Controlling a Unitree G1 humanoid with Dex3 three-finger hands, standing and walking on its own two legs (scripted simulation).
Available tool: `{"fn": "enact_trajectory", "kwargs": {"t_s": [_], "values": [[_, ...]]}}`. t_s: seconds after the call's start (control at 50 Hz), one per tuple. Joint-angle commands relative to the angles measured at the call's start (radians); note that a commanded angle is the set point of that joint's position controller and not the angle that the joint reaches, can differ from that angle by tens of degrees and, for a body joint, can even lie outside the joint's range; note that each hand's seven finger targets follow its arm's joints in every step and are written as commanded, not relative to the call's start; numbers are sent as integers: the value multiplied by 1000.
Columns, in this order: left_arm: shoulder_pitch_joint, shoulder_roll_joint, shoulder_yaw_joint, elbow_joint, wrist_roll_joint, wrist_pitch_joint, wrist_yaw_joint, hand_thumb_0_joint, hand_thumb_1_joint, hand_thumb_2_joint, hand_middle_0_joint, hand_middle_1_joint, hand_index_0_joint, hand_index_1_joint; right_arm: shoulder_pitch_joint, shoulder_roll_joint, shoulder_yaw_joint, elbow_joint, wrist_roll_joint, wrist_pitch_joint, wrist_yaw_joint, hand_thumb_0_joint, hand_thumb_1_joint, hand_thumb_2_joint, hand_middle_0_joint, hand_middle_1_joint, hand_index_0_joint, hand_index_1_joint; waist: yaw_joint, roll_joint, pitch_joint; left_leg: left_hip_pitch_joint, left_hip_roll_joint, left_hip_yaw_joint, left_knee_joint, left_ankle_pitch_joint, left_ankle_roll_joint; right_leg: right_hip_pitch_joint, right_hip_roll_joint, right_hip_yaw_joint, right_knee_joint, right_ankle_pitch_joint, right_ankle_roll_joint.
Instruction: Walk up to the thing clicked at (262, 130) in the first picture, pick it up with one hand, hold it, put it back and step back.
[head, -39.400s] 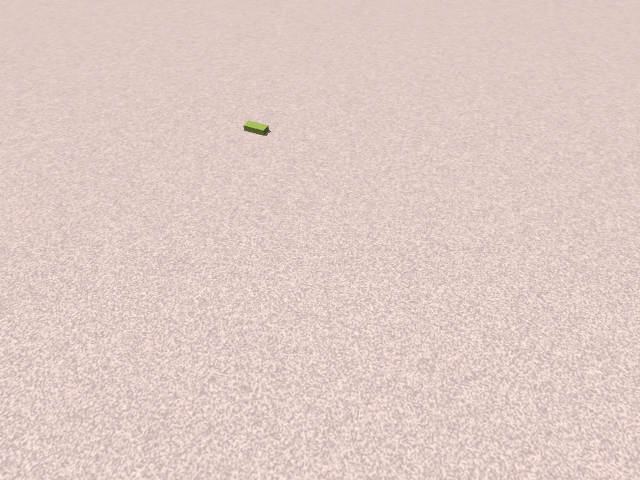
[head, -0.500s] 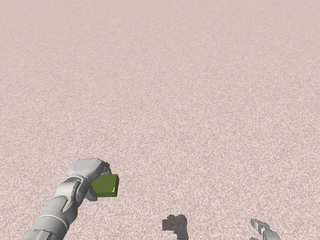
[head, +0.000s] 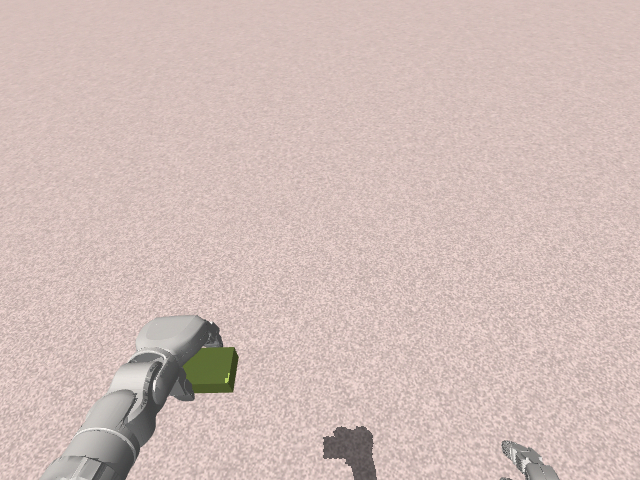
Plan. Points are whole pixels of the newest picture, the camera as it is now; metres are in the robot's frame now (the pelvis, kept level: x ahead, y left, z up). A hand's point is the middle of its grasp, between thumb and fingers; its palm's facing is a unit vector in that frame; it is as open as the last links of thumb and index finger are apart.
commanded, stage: hold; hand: left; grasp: from above
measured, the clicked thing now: (191, 370) +0.30 +0.22 -0.08
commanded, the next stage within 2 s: crouch in 0.06 s
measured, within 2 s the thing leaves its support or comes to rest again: neither
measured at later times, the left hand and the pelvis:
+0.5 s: hand (190, 383) +0.29 +0.23 -0.09, palm faces -0.48 -0.03 -0.87, open 8.4 cm; pelvis +0.00 +0.00 -0.01, yaw +1 degrees
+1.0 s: hand (226, 390) +0.37 +0.24 -0.33, palm faces -0.44 +0.03 -0.90, open 8.4 cm; pelvis -0.05 +0.01 -0.20, yaw +1 degrees
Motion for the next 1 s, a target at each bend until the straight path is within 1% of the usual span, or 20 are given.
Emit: {"fn": "enact_trajectory", "kwargs": {"t_s": [0.0,0.02,0.12,0.14,0.16,0.2,0.22,0.28,0.32,0.44,0.5,0.6,0.68,0.72,0.76,0.8,0.82,0.86,0.9,0.98], "values": [[-362,215,104,-220,-6,-7,41,0,729,448,-1056,-417,-1085,-387,-87,-129,-39,-137,2,-47,-10,0,-899,-898,200,300,199,300,2,-11,-261,114,-45,1,-59,170,25,75,55,-34,-81,114,-32],[-322,228,127,-186,-4,-6,42,0,725,430,-1056,-411,-1086,-380,-88,-131,-38,-138,1,-46,-10,0,-900,-899,200,300,199,300,7,-24,-240,97,-49,2,-61,154,27,78,53,-34,-89,99,-30],[-373,209,105,-224,-2,-4,50,0,728,402,-1045,-408,-1082,-370,-84,-129,-38,-138,2,-45,-9,0,-900,-898,200,300,199,300,2,-8,-264,119,-45,2,-61,185,23,78,57,-33,-77,129,-34],[-366,211,111,-213,-1,-2,49,0,807,343,-1075,-476,-1142,-406,-80,-127,-40,-137,3,-46,-9,0,-919,-910,200,300,200,300,4,-2,-265,115,-47,7,-60,179,25,80,54,-32,-83,124,-33],[-328,204,109,-193,-2,0,48,0,727,399,-995,-428,-1062,-383,-81,-130,-40,-141,3,-46,-8,0,-876,-893,201,301,201,301,4,-16,-256,114,-45,3,-62,182,25,86,55,-35,-82,125,-32],[-332,199,102,-189,0,-3,50,0,757,496,-1084,-454,-1112,-429,-77,-131,-41,-139,3,-44,-7,0,-888,-897,200,300,201,300,1,-23,-247,106,-43,3,-61,185,24,74,58,-35,-80,127,-33],[-309,206,115,-166,3,-3,52,0,773,498,-1101,-444,-1126,-421,-78,-130,-41,-142,4,-43,-7,0,-888,-897,200,300,201,300,8,-28,-223,89,-44,3,-63,172,24,75,57,-37,-85,112,-33],[-311,181,96,-137,11,-17,70,0,807,497,-1125,-451,-1152,-425,-70,-129,-42,-138,1,-41,-5,0,-890,-898,200,300,200,300,-8,-53,-200,68,-46,1,-57,133,26,47,55,-35,-84,80,-32],[-310,183,106,-99,20,-30,98,0,801,517,-1129,-451,-1151,-430,-64,-129,-42,-131,-2,-38,-3,0,-890,-898,200,300,200,300,-10,-54,-195,51,-50,0,-45,127,24,24,52,-32,-71,74,-33],[-430,183,110,45,80,-63,225,0,798,468,-1124,-429,-1151,-403,-12,-138,-57,-79,-27,-34,12,0,-893,-898,200,300,200,300,-58,-47,-247,-50,-49,-4,89,107,19,-107,48,-31,36,74,-30],[-507,161,101,119,120,-79,288,0,782,523,-1130,-445,-1150,-428,35,-148,-73,-52,-41,-43,25,0,-895,-898,199,299,200,299,-81,-27,-312,-175,-48,-6,233,85,14,-242,46,-26,164,66,-33],[-590,152,113,279,176,-74,390,0,735,442,-1078,-432,-1110,-401,95,-160,-89,-49,-63,-55,42,0,-896,-897,199,299,200,299,-99,16,-420,-410,-41,-15,460,14,8,-476,48,-34,389,1,-46],[-698,203,145,325,178,-59,438,0,675,403,-1031,-408,-1065,-376,120,-171,-96,-45,-75,-71,33,0,-895,-896,200,299,200,299,-105,47,-530,-557,-37,-29,591,-49,14,-619,52,-47,529,-60,-53],[-710,201,144,388,177,-50,444,0,658,390,-1023,-388,-1054,-359,133,-173,-97,-38,-81,-80,28,0,-894,-896,199,299,200,299,-125,24,-575,-670,-39,-31,670,-72,25,-668,52,-48,603,-76,-53],[-736,245,173,389,174,-46,448,0,645,405,-1011,-393,-1040,-365,143,-175,-99,-38,-86,-89,25,0,-891,-894,200,299,200,299,-117,48,-631,-747,-40,-32,737,-97,27,-721,49,-46,668,-97,-56],[-746,242,175,409,175,-34,445,0,634,423,-1016,-388,-1039,-367,156,-177,-98,-33,-92,-96,23,0,-892,-895,200,299,200,299,-127,59,-678,-810,-39,-37,792,-107,26,-770,46,-50,733,-102,-58],[-765,279,199,398,176,-32,444,0,628,415,-1004,-397,-1030,-372,160,-180,-103,-33,-93,-98,23,0,-892,-895,200,299,200,299,-121,54,-700,-838,-38,-44,813,-123,25,-797,45,-53,763,-119,-59],[-809,304,209,388,179,-30,434,0,628,424,-1012,-391,-1035,-370,165,-177,-99,-35,-97,-102,23,0,-894,-896,200,299,200,299,-135,74,-739,-897,-41,-39,864,-151,29,-834,43,-54,807,-140,-59],[-819,319,218,408,181,-29,421,0,629,433,-1008,-408,-1033,-385,162,-179,-96,-32,-103,-107,26,0,-894,-896,200,299,200,299,-143,82,-719,-951,-38,-58,892,-201,24,-920,40,-62,858,-190,-62],[-870,346,238,414,182,-48,398,0,644,390,-1007,-384,-1039,-354,176,-190,-95,-28,-109,-119,38,0,-892,-895,200,299,200,299,-161,96,-761,-1023,-39,-82,979,-255,25,-1050,40,-76,958,-247,-67]]}}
